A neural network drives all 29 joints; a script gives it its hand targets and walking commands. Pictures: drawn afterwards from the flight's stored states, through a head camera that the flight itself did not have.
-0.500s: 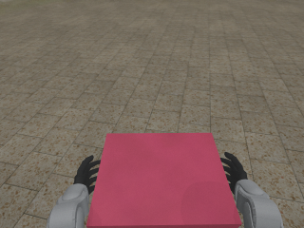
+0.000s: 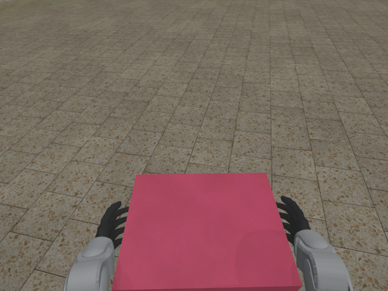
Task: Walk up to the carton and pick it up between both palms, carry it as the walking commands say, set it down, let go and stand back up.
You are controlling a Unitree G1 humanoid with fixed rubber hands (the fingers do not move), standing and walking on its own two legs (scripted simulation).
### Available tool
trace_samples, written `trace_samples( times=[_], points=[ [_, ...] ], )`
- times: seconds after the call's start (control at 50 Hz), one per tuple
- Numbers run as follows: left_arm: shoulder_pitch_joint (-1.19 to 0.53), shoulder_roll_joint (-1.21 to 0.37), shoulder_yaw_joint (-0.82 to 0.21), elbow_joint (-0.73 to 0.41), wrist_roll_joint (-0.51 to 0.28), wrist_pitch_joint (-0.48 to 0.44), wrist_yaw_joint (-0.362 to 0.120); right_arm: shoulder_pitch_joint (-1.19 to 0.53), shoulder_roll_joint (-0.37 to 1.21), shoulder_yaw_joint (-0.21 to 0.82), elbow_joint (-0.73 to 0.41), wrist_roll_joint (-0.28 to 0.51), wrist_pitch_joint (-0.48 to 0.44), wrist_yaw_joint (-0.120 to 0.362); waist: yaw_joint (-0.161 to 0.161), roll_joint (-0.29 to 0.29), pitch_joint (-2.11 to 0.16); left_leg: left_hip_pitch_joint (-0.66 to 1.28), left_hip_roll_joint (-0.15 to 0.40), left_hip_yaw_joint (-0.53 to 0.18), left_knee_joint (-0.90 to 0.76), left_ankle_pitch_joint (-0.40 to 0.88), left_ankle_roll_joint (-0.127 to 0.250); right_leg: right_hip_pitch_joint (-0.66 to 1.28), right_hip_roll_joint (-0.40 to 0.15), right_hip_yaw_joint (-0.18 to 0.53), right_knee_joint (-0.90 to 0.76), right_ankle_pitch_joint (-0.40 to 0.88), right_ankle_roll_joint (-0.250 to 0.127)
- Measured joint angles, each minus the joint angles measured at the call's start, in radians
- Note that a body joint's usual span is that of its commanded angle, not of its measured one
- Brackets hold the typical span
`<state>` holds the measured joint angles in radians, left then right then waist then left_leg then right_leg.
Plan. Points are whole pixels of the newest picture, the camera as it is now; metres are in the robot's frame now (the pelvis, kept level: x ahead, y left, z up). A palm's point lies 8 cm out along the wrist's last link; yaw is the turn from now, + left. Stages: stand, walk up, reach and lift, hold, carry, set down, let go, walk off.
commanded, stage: carry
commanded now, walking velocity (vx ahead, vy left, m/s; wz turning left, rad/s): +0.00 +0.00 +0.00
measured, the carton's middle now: (202, 250) +0.27 +0.00 -0.06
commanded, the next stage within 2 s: hold in 0.04 s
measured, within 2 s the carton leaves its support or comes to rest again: neither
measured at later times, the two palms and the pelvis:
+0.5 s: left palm (113, 244) +0.24 +0.18 +0.04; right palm (314, 248) +0.22 -0.21 +0.04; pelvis -0.02 +0.00 +0.00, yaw -1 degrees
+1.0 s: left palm (110, 217) +0.28 +0.18 +0.08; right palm (312, 221) +0.26 -0.20 +0.07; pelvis -0.04 +0.00 +0.00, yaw -2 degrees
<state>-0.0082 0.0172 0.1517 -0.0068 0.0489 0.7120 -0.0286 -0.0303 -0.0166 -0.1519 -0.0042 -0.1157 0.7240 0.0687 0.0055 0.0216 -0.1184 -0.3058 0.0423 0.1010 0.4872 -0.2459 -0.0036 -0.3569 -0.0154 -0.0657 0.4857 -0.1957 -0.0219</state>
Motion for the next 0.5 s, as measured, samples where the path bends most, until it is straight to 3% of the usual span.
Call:
trace_samples(
  times=[0.18, 0.5],
  points=[
    [0.012, 0.059, -0.071, -0.035, -0.038, -0.003, 0.033, 0.029, -0.051, 0.063, -0.067, 0.018, 0.012, -0.030, 0.035, 0.016, 0.118, 0.139, -0.007, -0.033, -0.083, 0.034, 0.004, 0.155, 0.026, 0.031, -0.114, 0.051, 0.000],
    [-0.054, 0.112, -0.153, 0.071, -0.049, 0.003, 0.045, -0.004, -0.066, 0.055, -0.044, 0.037, 0.041, -0.082, -0.020, 0.013, 0.131, 0.123, -0.014, -0.038, -0.020, 0.023, 0.007, 0.130, 0.040, 0.081, -0.048, 0.046, 0.003]
  ],
)
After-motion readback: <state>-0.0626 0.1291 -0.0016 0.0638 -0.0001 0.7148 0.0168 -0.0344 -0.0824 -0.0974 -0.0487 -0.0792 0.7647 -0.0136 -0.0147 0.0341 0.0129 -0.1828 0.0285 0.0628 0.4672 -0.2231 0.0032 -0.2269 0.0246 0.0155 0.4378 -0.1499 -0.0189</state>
